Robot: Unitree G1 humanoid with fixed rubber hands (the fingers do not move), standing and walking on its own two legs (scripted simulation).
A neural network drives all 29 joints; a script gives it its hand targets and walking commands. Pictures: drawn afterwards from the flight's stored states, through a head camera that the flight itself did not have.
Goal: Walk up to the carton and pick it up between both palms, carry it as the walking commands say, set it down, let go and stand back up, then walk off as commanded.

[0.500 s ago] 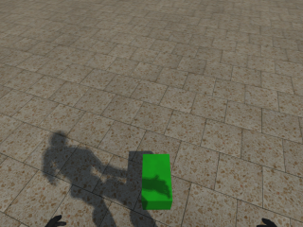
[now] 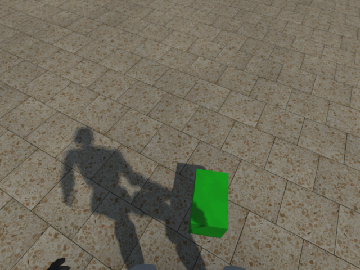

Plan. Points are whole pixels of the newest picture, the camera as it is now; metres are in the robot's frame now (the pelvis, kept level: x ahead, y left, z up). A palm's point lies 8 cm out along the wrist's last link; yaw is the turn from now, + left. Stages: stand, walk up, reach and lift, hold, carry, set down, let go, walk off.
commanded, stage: walk off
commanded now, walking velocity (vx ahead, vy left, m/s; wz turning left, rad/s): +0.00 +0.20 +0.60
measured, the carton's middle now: (208, 203) +0.48 -0.14 -0.66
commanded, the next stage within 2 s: none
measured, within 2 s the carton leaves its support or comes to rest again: neither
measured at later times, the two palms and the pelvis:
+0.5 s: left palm out of the picture -0.03 +0.38 -0.08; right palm out of the picture +0.12 -0.18 -0.12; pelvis -0.01 +0.08 +0.02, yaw +14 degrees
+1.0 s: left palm out of the picture -0.12 +0.51 -0.11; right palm (180, 252) +0.16 +0.02 -0.09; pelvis -0.05 +0.22 +0.01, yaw +30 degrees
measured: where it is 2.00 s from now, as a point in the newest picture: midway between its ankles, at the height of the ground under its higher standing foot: outside the picture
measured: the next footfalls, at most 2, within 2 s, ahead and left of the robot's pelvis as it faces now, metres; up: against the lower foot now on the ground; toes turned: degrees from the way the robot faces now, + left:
right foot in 0.38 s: +0.04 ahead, -0.03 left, +0.00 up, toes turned +7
left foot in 0.78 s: -0.03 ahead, +0.33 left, +0.00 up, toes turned +29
